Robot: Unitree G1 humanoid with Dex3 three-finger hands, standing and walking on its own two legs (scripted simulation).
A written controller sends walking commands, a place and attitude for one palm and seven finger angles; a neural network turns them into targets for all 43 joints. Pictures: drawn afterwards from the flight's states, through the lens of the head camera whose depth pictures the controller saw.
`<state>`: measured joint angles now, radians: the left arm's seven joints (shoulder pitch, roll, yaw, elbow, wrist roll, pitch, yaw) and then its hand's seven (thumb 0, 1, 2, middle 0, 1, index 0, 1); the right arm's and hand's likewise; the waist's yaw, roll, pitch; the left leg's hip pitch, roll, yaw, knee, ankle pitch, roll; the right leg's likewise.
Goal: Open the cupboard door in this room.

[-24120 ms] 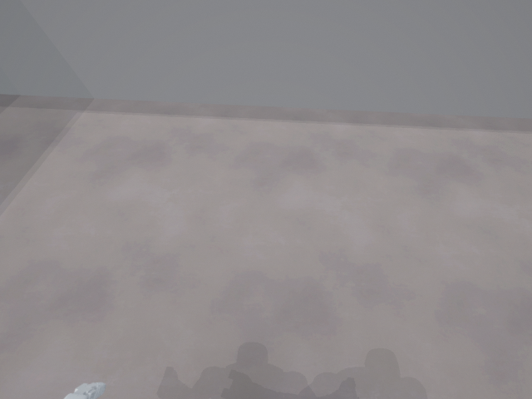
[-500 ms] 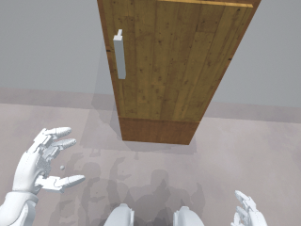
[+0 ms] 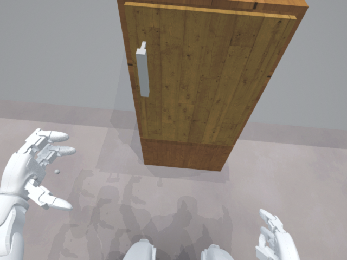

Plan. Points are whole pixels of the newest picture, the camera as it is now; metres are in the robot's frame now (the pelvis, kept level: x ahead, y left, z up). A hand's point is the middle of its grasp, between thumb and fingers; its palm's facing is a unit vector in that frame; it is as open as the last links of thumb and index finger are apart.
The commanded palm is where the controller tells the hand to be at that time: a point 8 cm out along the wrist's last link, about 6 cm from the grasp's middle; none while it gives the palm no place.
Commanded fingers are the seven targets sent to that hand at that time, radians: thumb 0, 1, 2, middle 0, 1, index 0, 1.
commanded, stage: raise the hand with hooked fingers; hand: left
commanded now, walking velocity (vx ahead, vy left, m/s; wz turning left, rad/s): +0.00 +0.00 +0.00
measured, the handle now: (144, 70) +0.61 +0.14 +0.05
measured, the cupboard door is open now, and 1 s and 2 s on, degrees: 0 0 0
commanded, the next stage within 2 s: move the hooked fingers beside the handle in 0.62 s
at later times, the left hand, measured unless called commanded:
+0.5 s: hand (60, 161) +0.29 +0.26 +0.07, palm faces +0.00 -1.00 -0.04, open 13.9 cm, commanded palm +0.27 +0.31 +0.07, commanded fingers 0.00 -0.50 0.30 -0.30 -1.20 -0.30 -1.20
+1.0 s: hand (73, 146) +0.33 +0.25 +0.07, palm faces -0.05 -1.00 -0.02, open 14.0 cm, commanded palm +0.32 +0.30 +0.07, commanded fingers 0.00 -0.50 0.30 -0.30 -1.20 -0.30 -1.20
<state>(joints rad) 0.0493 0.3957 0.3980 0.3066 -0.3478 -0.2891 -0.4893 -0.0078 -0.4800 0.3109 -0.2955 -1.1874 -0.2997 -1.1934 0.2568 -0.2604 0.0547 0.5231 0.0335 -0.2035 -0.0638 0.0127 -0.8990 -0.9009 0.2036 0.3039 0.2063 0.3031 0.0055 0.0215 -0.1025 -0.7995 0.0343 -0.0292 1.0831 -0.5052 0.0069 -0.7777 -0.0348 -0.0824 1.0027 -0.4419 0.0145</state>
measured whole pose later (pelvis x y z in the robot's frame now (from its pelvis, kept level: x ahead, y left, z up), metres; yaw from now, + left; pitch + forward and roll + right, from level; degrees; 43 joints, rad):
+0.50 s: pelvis +0.00 -0.01 +0.01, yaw -1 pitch +13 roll -2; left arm -0.02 0.41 0.45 0.42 -0.36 -0.33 -0.53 -0.01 -0.50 0.30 -0.30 -1.20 -0.30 -1.20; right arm 0.30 -0.28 0.03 0.53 0.04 -0.18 -0.06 0.01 -0.90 -0.90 0.20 0.30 0.20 0.30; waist -0.02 0.01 -0.10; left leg -0.77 0.04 -0.01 1.04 -0.49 0.00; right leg -0.77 -0.02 -0.06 0.97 -0.43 0.01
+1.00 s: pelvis -0.01 +0.00 +0.00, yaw +0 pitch +13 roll -2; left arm -0.22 0.41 0.39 0.54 -0.31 -0.31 -0.51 -0.01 -0.50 0.30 -0.30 -1.20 -0.30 -1.20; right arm 0.27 -0.28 0.04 0.55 0.04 -0.18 -0.08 0.01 -0.90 -0.90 0.20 0.30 0.21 0.30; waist -0.02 0.01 -0.10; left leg -0.81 0.04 -0.02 1.06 -0.48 0.00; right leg -0.80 -0.03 -0.07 0.99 -0.42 0.01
